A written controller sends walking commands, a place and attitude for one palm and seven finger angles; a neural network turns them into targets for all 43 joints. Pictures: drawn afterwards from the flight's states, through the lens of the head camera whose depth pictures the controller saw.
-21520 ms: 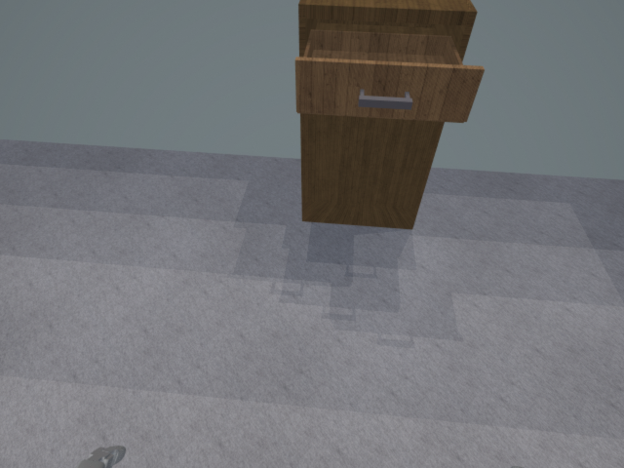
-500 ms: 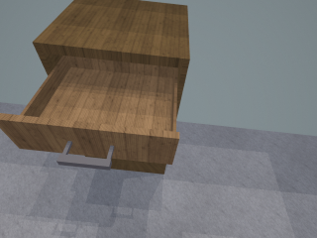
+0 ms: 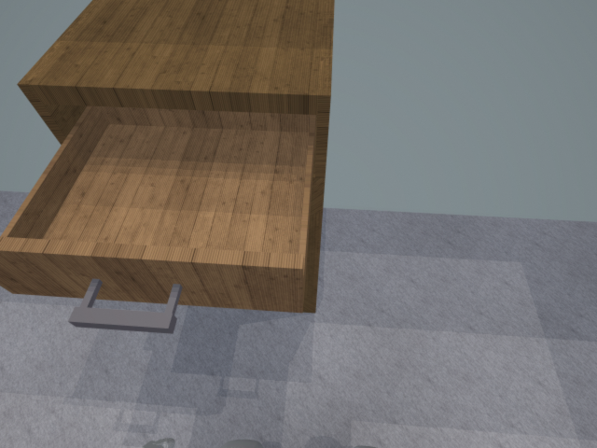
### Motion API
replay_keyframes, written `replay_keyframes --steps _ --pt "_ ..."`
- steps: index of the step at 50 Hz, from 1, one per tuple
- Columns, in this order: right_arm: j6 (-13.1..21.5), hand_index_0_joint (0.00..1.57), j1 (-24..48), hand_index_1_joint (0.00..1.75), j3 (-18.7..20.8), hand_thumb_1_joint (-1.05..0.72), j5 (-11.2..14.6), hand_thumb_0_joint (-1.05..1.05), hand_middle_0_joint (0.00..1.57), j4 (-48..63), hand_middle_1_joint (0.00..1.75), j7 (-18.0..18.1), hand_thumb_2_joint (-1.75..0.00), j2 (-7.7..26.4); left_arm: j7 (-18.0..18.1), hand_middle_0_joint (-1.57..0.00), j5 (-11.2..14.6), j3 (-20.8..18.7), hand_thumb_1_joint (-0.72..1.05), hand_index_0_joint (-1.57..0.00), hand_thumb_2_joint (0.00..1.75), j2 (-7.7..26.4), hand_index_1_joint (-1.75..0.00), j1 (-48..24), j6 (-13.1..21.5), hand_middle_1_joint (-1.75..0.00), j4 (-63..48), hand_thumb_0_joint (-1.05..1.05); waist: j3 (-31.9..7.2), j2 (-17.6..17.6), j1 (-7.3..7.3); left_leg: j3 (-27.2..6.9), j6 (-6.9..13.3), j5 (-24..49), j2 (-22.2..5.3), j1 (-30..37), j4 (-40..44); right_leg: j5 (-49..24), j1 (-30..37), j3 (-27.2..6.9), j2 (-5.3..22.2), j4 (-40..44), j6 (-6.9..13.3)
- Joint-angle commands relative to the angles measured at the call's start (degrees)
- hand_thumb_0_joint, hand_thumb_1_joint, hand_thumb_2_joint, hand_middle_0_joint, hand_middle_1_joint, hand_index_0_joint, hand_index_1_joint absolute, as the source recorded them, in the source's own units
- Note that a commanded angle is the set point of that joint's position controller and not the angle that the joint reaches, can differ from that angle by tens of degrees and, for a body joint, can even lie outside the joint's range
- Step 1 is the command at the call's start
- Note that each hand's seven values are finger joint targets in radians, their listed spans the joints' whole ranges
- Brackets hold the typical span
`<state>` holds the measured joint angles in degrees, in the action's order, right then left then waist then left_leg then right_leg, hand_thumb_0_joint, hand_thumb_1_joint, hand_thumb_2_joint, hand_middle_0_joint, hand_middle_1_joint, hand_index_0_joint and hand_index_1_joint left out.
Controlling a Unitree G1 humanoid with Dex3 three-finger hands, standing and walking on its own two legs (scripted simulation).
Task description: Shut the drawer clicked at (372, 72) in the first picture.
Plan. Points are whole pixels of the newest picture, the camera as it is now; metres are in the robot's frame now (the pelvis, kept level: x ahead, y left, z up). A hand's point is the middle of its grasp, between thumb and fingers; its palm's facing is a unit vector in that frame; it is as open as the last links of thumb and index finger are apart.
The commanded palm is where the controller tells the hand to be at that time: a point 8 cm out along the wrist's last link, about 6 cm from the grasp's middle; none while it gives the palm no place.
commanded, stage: come to a stop and stand still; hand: left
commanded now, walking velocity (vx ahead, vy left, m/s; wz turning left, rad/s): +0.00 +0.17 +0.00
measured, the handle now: (129, 304) +0.28 +0.24 +0.02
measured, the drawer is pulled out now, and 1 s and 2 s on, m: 0.28 0.28 0.28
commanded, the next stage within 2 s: look again from close up in 0.46 s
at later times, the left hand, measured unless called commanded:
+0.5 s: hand out of the picture +0.00 +0.21 -0.17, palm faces +0.04 -0.98 -0.20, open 7.4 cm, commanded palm none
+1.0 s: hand out of the picture +0.01 +0.21 -0.18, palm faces -0.01 -0.98 -0.19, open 7.3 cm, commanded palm none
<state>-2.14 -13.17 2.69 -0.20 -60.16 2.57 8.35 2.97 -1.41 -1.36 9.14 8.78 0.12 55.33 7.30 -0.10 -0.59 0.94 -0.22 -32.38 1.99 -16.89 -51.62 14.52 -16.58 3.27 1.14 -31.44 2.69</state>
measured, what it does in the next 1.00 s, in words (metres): steps on the spot: left foot, then right foot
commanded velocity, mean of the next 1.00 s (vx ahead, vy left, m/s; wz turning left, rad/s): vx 0.03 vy -0.01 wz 0.00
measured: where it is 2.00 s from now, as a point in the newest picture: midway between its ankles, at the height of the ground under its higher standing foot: outside the picture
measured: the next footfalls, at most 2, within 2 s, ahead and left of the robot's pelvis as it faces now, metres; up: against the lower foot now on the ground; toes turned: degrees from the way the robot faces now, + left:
left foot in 0.26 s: +0.01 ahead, +0.15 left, +0.00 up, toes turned +0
right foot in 0.54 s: +0.01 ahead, -0.08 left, +0.00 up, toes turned -3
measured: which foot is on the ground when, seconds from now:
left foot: up 0.00-0.24, down 0.26-1.00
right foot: down 0.00-0.26, up 0.28-0.52, down 0.54-1.00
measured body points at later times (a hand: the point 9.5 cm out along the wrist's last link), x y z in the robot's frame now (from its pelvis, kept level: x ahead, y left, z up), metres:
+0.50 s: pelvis -0.01 +0.02 +0.01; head +0.00 +0.03 +0.46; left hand +0.00 +0.26 -0.15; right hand -0.01 -0.19 -0.15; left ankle -0.03 +0.15 -0.74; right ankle -0.03 -0.08 -0.72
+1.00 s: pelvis -0.01 +0.03 +0.00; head -0.02 +0.04 +0.45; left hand +0.01 +0.26 -0.16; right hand +0.01 -0.20 -0.15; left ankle -0.03 +0.15 -0.74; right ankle -0.03 -0.08 -0.74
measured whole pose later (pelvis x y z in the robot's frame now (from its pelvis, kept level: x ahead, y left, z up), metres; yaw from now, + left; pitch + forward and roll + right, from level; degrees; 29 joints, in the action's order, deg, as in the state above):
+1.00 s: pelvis -0.01 +0.03 +0.00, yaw -1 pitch -2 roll -1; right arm 0.3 -14.8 -0.1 -0.7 -61.9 1.6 9.2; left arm 2.6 -0.7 0.8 9.7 16.7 0.8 61.4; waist 0.3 -0.8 -0.2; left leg 1.0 0.1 -17.6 -0.9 -9.4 -28.9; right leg 16.0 -9.6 0.7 -0.7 -27.5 0.6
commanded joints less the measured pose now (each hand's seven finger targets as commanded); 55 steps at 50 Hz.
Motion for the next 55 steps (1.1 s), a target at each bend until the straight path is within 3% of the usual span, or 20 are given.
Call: replay_keyframes --steps 1,7,10,11,12,13,14,15,18,23,25,27,28,29,30,32,36,38,45,55 --pt "-0.18 0.2 -2.87 0.3 0.49 -0.9 -0.21 0.0 0.2 3.24 0.3 -1.29 -0.9 3.18 0.34 -0.2 -0.07 -2.58 0.9 -0.2 0.9 10.67 -0.3 5.11 0.1 -0.3 -3.09 0.0 -9.15 -6.38 1.8 -1.16 -1.75 3.86 -2.28 -4.81 -5.33 -33.5 5.41 -13.49 16.34 10.51 10.43" --pt "0.67 0.2 -1.6 0.3 0.44 -0.9 -0.35 0.0 0.2 5.5 0.3 -2.27 -0.9 4.24 -0.54 -0.2 -0.57 -3.53 0.9 -0.2 0.9 12.88 -0.3 5.42 -0.39 -0.3 -4.11 0.0 -9.22 -9.67 2.65 1.54 -1.69 8.32 -1.6 -1.15 9.16 -9.15 2.9 -15.53 13.93 13.22 8.26" --pt "1.59 0.2 -7.11 0.3 -0.19 -0.9 -0.45 0.0 0.2 3.52 0.3 -2.12 -0.9 3.91 -0.96 -0.2 0.07 -3.32 0.9 -0.2 0.9 12.11 -0.3 3.69 -0.89 -0.3 -4.0 0.0 -9.73 -8.97 -0.34 3.74 -1.04 17.02 -0.49 11.77 24.43 6.71 -4.38 -12.41 9.79 12.37 4.01" --pt "2.04 0.2 -8.69 0.3 -0.3 -0.9 -0.52 0.0 0.2 2.65 0.3 -1.94 -0.9 4.71 -1.11 -0.2 0.28 -2.8 0.9 -0.2 0.9 10.15 -0.3 3.63 -1.11 -0.3 -3.94 0.0 -9.12 -5.37 -0.89 2.45 -0.64 17.27 -2.01 16.05 28.95 11.72 -7.67 -10.47 7.27 10.22 1.95" --pt "2.35 0.2 -9.6 0.3 -0.07 -0.9 -0.99 0.0 0.2 2.7 0.3 -1.71 -0.9 7.0 -1.34 -0.2 0.55 -2.11 0.9 -0.2 0.9 7.53 -0.3 4.12 -1.37 -0.3 -4.21 0.0 -7.73 3.41 -1.31 -4.95 1.18 11.35 -7.5 14.42 34.48 14.77 -9.79 -7.21 3.35 4.14 -0.05" --pt "2.34 0.2 -8.6 0.3 0.33 -0.9 -1.61 0.0 0.2 3.76 0.3 -1.51 -0.9 10.17 -1.63 -0.2 0.69 -1.49 0.9 -0.2 0.9 4.76 -0.3 4.4 -1.45 -0.3 -4.82 0.0 -4.4 14.29 -1.22 -17.27 5.4 2.85 -16.53 7.81 41.39 15.45 -11.32 -1.63 -1.05 -4.08 -2.22" --pt "2.18 0.2 -7.23 0.3 0.41 -0.9 -1.73 0.0 0.2 5.17 0.3 -1.41 -0.9 11.12 -1.68 -0.2 0.2 -1.46 0.9 -0.2 0.9 4.84 -0.3 3.38 -1.14 -0.3 -5.57 0.0 -0.27 11.96 -1.25 -23.02 10.0 0.59 -21.36 1.09 44.82 15.29 -11.23 -1.28 -1.42 -11.28 -2.29" --pt "2.47 0.2 -4.2 0.3 -0.19 -0.9 -1.88 0.0 0.2 5.48 0.3 -1.42 -0.9 10.48 -1.87 -0.2 0.11 -1.54 0.9 -0.2 0.9 5.15 -0.3 3.39 -1.03 -0.3 -4.71 0.0 0.35 10.45 -0.18 -22.53 11.22 -1.06 -20.66 -3.45 46.05 13.02 -8.58 -3.43 0.05 -14.87 -1.82" --pt "2.92 0.2 -0.53 0.3 -0.96 -0.9 -1.51 0.0 0.2 5.54 0.3 -0.94 -0.9 8.68 -2.69 -0.2 -0.14 -1.44 0.9 -0.2 0.9 4.48 -0.3 7.92 -0.95 -0.3 -1.54 0.0 0.04 9.31 2.02 -13.59 8.79 6.86 -15.11 -2.73 43.2 8.36 -6.09 -2.98 -0.06 -19.0 -1.95" --pt "3.06 0.2 -5.74 0.3 -1.08 -0.9 -1.59 0.0 0.2 2.54 0.3 -0.47 -0.9 8.29 -2.49 -0.2 0.74 -0.62 0.9 -0.2 0.9 3.53 -0.3 7.27 0.27 -0.3 -1.02 0.0 -3.69 8.14 0.23 -10.67 8.36 27.37 -14.74 6.58 36.28 9.51 -2.38 -1.56 0.19 -2.7 -2.74" --pt "3.16 0.2 -6.49 0.3 -1.36 -0.9 -0.91 0.0 0.2 1.44 0.3 -0.33 -0.9 7.26 -2.11 -0.2 1.01 -0.62 0.9 -0.2 0.9 4.01 -0.3 10.24 0.92 -0.3 0.79 0.0 -5.65 3.51 1.44 -7.88 5.28 33.31 -11.4 4.9 30.32 -2.57 6.69 -3.24 0.46 9.72 -2.85" --pt "3.52 0.2 -6.37 0.3 -2.04 -0.9 -0.11 0.0 0.2 1.21 0.3 -0.59 -0.9 4.33 -1.52 -0.2 1.03 -0.71 0.9 -0.2 0.9 7.54 -0.3 13.59 1.75 -0.3 3.41 0.0 -7.64 -5.36 1.34 -1.58 0.84 21.3 -5.89 0.9 26.68 -20.07 12.62 -11.49 8.56 11.14 -0.09" --pt "4.37 0.2 1.8 0.3 -1.11 -0.9 0.1 0.0 0.2 4.77 0.3 -0.96 -0.9 6.62 1.05 -0.2 -0.08 -0.34 0.9 -0.2 0.9 8.27 -0.3 17.58 2.07 -0.3 6.01 0.0 -5.05 -1.92 3.56 0.25 -0.97 18.73 -4.44 3.12 16.24 -41.69 6.61 -14.87 9.83 9.69 -1.18" --pt "3.15 0.2 -2.37 0.3 -1.55 -0.9 0.31 0.0 0.2 4.89 0.3 -0.98 -0.9 4.54 0.68 -0.2 0.57 0.04 0.9 -0.2 0.9 10.18 -0.3 12.88 1.68 -0.3 5.11 0.0 -7.68 -3.56 -1.02 0.45 -1.24 15.21 -4.4 3.68 18.58 -34.91 7.02 -12.25 12.02 9.45 0.89" --pt "3.04 0.2 -4.2 0.3 -1.62 -0.9 -0.27 0.0 0.2 3.53 0.3 -1.08 -0.9 3.25 0.58 -0.2 1.02 0.14 0.9 -0.2 0.9 8.62 -0.3 13.23 2.14 -0.3 4.35 0.0 -11.26 -6.0 0.05 0.36 0.23 13.56 -4.09 4.53 20.08 -30.04 8.81 -13.06 10.3 8.18 1.06" --pt "2.7 0.2 -5.67 0.3 -1.28 -0.9 -0.42 0.0 0.2 2.33 0.3 -1.31 -0.9 4.59 0.54 -0.2 0.9 0.71 0.9 -0.2 0.9 6.68 -0.3 11.63 2.62 -0.3 4.33 0.0 -10.92 -14.12 -0.65 -0.52 0.51 15.44 -4.43 4.13 19.16 -22.22 7.56 -11.36 9.02 9.77 1.56" --pt "3.1 0.2 -6.58 0.3 -1.66 -0.9 -0.36 0.0 0.2 0.62 0.3 -1.27 -0.9 4.12 0.32 -0.2 0.86 0.63 0.9 -0.2 0.9 6.87 -0.3 10.8 2.72 -0.3 3.95 0.0 -8.39 -1.01 -0.91 -0.79 0.72 23.85 -5.85 6.02 22.38 -22.98 5.95 -10.1 6.7 7.64 0.95" --pt "3.01 0.2 -6.04 0.3 -1.75 -0.9 -0.19 0.0 0.2 0.3 0.3 -1.09 -0.9 4.14 0.31 -0.2 0.95 0.66 0.9 -0.2 0.9 6.76 -0.3 11.45 2.73 -0.3 4.53 0.0 -6.83 -0.76 -0.56 -1.05 0.61 25.45 -6.36 5.18 22.9 -26.34 6.66 -9.57 6.31 7.34 0.51" --pt "3.12 0.2 -4.8 0.3 -2.11 -0.9 -0.4 0.0 0.2 0.04 0.3 -1.13 -0.9 5.76 -0.09 -0.2 0.87 1.15 0.9 -0.2 0.9 6.19 -0.3 10.95 1.61 -0.3 4.07 0.0 -1.73 0.81 0.08 -3.15 1.24 24.34 -7.29 4.38 27.43 -9.27 3.75 -8.42 4.1 9.16 -0.07" --pt "3.81 0.2 -4.52 0.3 -2.63 -0.9 -0.3 0.0 0.2 -0.47 0.3 -1.14 -0.9 7.43 -0.56 -0.2 0.84 1.27 0.9 -0.2 0.9 6.35 -0.3 11.0 1.08 -0.3 3.96 0.0 -3.08 1.22 0.77 -5.04 2.23 23.99 -7.46 3.8 30.33 -5.27 5.78 -7.27 3.8 8.95 -0.84"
